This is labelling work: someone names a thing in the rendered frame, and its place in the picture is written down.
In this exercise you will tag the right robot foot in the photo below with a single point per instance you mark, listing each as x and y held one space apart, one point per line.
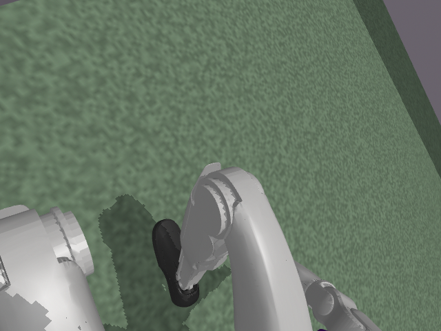
167 247

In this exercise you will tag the right robot arm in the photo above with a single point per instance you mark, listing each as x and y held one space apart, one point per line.
335 310

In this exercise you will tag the right robot hand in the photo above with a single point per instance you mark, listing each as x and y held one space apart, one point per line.
307 277

